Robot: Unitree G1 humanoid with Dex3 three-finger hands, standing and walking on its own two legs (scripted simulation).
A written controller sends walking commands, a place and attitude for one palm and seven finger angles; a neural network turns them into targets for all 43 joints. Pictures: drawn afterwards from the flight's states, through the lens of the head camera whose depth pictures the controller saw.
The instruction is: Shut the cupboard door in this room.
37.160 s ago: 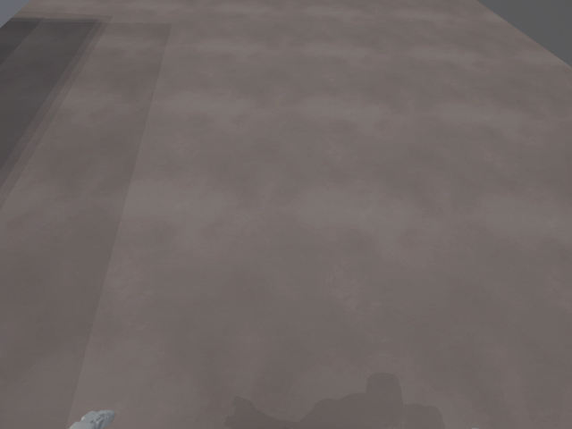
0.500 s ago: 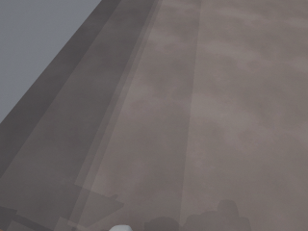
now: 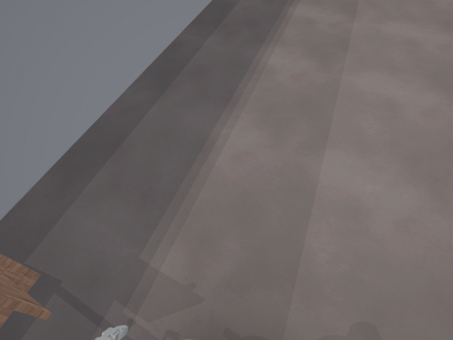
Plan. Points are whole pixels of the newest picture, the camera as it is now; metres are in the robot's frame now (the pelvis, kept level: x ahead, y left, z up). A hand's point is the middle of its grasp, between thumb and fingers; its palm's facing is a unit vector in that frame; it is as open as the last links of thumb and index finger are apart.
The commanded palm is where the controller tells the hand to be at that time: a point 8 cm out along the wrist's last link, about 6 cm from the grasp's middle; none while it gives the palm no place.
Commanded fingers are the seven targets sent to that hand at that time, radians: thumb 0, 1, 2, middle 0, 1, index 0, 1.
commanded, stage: turn or walk to find it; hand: left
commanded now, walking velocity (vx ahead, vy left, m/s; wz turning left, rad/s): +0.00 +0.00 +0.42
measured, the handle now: out of the picture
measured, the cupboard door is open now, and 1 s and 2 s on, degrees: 82 82 82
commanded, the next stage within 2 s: stand and wait in 0.66 s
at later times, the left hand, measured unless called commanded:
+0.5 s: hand out of the picture -0.03 +0.25 -0.17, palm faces +0.27 -0.93 -0.24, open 7.4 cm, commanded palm none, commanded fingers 0.00 0.90 0.90 -0.20 -0.30 -0.20 -0.30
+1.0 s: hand out of the picture +0.01 +0.17 -0.14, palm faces +0.36 -0.90 -0.26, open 7.3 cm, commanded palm none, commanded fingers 0.00 0.90 0.90 -0.20 -0.30 -0.20 -0.30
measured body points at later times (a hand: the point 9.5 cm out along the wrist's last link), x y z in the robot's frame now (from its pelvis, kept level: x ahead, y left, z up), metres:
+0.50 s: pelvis -0.01 +0.03 +0.01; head +0.03 +0.06 +0.45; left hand -0.04 +0.29 -0.15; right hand +0.14 -0.19 -0.13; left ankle -0.03 +0.13 -0.73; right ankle -0.01 -0.11 -0.67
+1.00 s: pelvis +0.01 -0.03 +0.01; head +0.05 -0.05 +0.46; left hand -0.01 +0.22 -0.12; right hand +0.13 -0.24 -0.16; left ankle -0.07 +0.11 -0.67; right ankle +0.04 -0.10 -0.73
